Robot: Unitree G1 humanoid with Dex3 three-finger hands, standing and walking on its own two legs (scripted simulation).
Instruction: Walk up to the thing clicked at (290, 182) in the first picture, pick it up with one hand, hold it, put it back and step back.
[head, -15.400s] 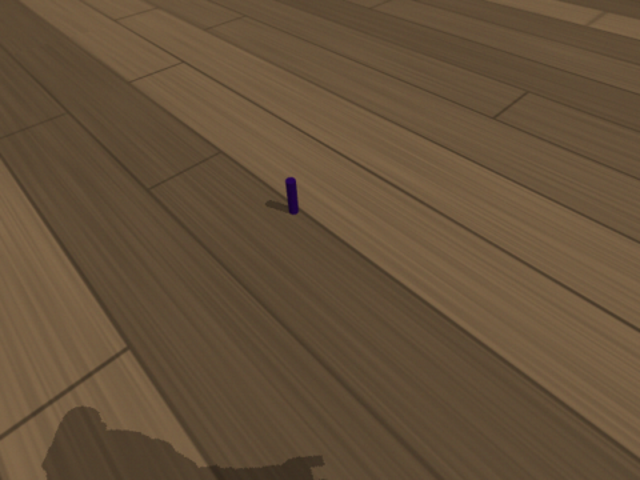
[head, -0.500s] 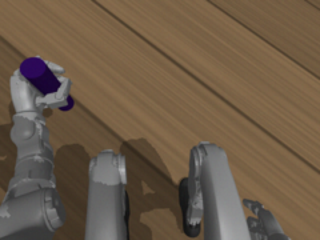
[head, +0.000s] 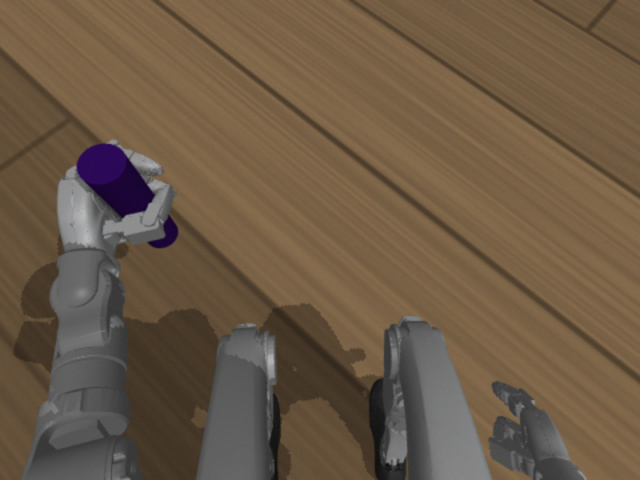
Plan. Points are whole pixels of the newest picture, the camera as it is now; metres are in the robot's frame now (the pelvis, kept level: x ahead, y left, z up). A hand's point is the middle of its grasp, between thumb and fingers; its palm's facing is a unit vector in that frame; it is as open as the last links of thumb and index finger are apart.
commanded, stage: lift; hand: left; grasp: from the side
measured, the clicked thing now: (137, 205) +0.43 +0.24 -0.01
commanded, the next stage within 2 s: hold in 1.50 s
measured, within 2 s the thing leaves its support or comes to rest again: neither
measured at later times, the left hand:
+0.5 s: hand (75, 125) +0.41 +0.20 +0.17, palm faces +0.16 -0.99 -0.03, open 5.7 cm
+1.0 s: hand (28, 49) +0.40 +0.19 +0.25, palm faces +0.15 -0.99 -0.02, open 5.7 cm
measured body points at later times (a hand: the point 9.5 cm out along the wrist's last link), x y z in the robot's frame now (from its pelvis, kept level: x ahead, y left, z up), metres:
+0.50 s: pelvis +0.04 +0.00 +0.15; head +0.16 +0.03 +0.58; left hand +0.39 +0.26 +0.18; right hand +0.20 -0.25 +0.04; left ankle +0.07 +0.12 -0.45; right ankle +0.09 -0.14 -0.45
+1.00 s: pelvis +0.06 +0.00 +0.21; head +0.14 +0.01 +0.66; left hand +0.39 +0.24 +0.25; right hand +0.20 -0.24 +0.10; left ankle +0.07 +0.12 -0.45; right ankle +0.09 -0.14 -0.45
